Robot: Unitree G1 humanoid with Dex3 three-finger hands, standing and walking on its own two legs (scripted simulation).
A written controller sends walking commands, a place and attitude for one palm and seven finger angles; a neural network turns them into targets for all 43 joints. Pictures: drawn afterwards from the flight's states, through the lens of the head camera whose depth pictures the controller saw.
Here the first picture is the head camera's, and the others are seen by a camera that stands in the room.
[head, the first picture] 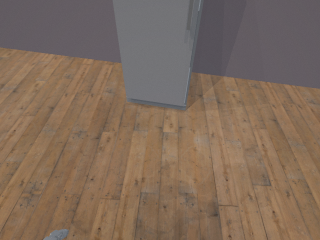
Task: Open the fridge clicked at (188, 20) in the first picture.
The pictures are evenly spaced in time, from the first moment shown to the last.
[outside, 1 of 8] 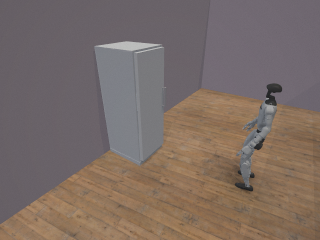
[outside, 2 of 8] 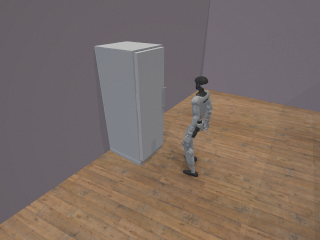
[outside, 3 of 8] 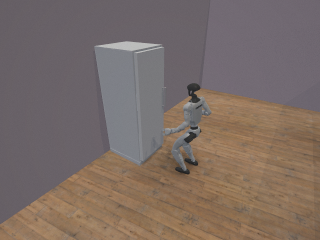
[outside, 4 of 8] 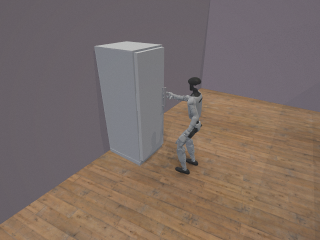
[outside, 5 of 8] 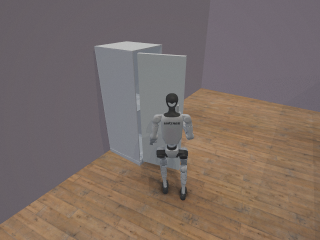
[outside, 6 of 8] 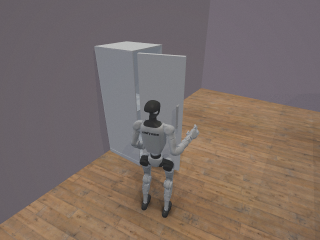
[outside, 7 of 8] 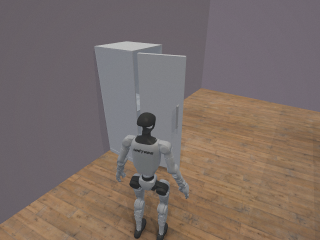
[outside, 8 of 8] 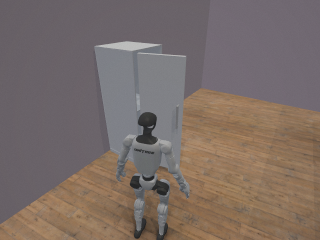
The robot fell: no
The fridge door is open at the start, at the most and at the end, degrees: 0 90 77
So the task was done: yes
